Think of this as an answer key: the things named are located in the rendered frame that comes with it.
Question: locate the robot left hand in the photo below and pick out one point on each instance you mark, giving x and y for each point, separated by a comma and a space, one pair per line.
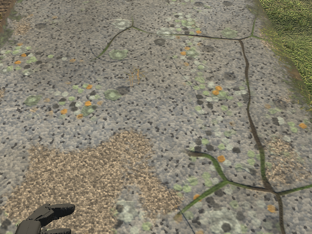
43, 216

